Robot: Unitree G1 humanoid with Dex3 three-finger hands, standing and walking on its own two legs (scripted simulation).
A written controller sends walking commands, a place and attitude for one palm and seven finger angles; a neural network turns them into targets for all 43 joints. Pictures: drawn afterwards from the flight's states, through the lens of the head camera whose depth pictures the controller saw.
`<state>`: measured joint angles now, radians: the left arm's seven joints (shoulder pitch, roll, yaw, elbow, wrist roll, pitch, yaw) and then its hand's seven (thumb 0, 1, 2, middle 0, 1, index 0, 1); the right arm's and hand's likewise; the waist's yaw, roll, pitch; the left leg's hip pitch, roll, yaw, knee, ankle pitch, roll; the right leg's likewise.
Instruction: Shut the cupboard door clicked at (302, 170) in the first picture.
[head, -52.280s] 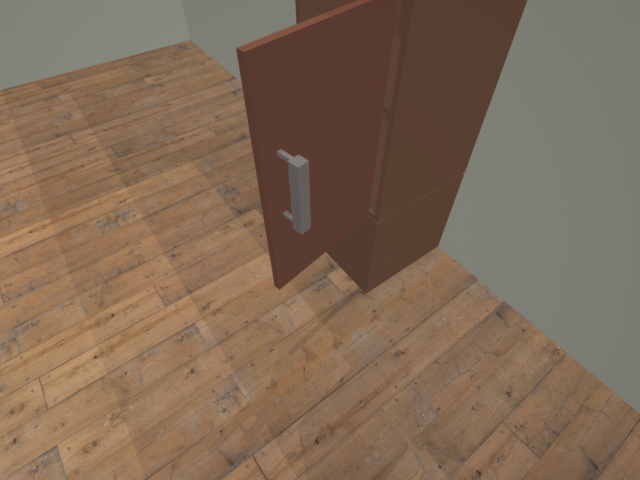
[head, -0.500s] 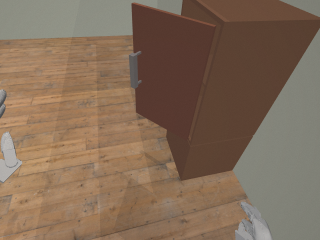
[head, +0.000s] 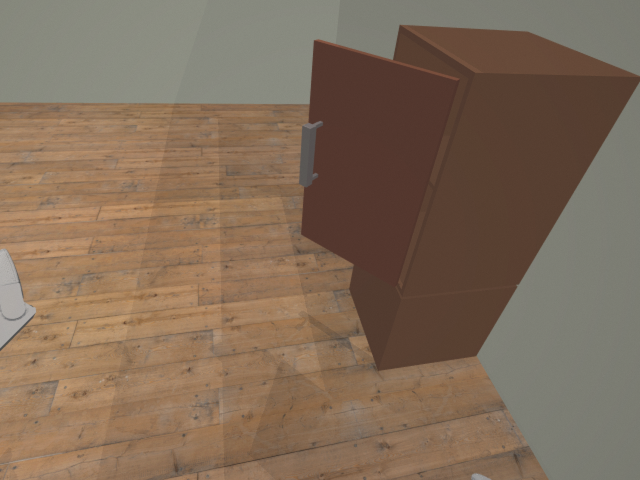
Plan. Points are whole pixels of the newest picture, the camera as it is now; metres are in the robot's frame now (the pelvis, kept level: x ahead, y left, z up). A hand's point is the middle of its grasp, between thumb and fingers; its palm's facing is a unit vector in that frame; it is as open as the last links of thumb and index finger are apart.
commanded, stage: stop stepping back and stand still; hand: left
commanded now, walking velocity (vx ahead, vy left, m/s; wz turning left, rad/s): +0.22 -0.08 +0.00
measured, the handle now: (312, 153) +0.94 +0.10 -0.01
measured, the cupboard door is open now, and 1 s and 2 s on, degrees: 41 41 41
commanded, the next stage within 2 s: let the arm hang, fingers relaxed in 1.16 s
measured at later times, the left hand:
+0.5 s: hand (75, 282) +0.23 +0.28 +0.18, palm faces +0.43 -0.72 -0.55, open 7.4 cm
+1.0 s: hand (96, 264) +0.28 +0.29 +0.16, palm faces +0.36 -0.79 -0.49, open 7.4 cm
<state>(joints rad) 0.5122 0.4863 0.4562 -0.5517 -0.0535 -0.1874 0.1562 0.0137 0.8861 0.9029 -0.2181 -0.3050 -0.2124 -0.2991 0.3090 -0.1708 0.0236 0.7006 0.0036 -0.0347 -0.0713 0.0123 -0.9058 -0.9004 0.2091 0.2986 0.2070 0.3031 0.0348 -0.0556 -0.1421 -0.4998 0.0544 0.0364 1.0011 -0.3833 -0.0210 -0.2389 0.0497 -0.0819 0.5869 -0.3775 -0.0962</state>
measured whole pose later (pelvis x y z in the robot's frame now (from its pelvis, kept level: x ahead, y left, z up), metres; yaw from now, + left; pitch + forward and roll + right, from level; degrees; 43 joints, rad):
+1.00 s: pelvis +0.06 +0.04 +0.01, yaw -5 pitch +2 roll -1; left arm 0.58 0.41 0.41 -0.45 -0.05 -0.15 0.17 0.02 0.89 0.90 -0.21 -0.30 -0.21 -0.30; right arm 0.19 -0.18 0.04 0.60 0.01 -0.05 -0.07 0.01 -0.91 -0.90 0.21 0.30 0.21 0.30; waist 0.00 0.03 -0.01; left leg -0.28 0.03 0.09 0.51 -0.26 0.02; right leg -0.21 0.03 -0.06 0.46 -0.28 -0.03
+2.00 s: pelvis +0.04 +0.04 +0.02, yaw -4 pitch -2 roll +0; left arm 0.33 0.19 0.01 1.11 0.01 0.01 0.03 0.01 0.92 0.90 -0.20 -0.30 -0.19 -0.30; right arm 0.30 -0.17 0.01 1.10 -0.01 0.02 -0.02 0.00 -0.91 -0.90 0.20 0.30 0.20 0.30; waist -0.01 0.03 0.01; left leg -0.21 0.01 0.09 0.41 -0.18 0.03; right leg -0.15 0.01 -0.07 0.40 -0.22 -0.03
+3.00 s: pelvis +0.06 +0.03 +0.02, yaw -4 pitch -2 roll +0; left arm 0.25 0.19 0.01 1.13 0.02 -0.01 0.03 0.01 0.91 0.90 -0.20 -0.30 -0.20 -0.30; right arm 0.24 -0.20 0.01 1.13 -0.01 0.01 -0.03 0.00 -0.91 -0.90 0.20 0.30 0.20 0.30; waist -0.01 0.01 0.03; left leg -0.15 0.01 0.09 0.37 -0.19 0.01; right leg -0.10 0.03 -0.07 0.36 -0.24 -0.05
